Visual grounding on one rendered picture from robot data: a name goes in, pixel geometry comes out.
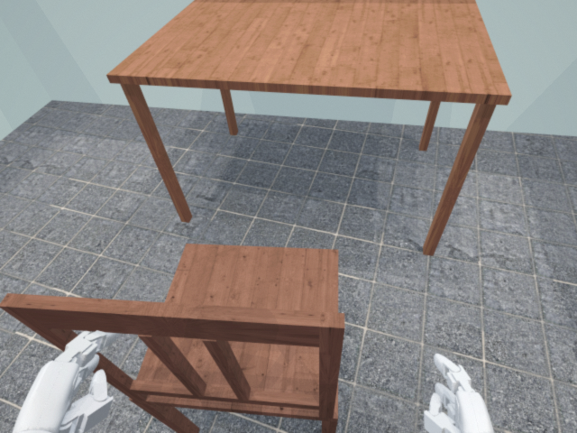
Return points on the chair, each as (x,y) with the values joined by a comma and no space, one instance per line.
(245,329)

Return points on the table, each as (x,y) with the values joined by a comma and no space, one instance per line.
(430,50)

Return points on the right robot hand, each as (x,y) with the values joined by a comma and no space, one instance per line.
(466,409)

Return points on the left robot hand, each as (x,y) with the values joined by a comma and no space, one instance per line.
(57,383)

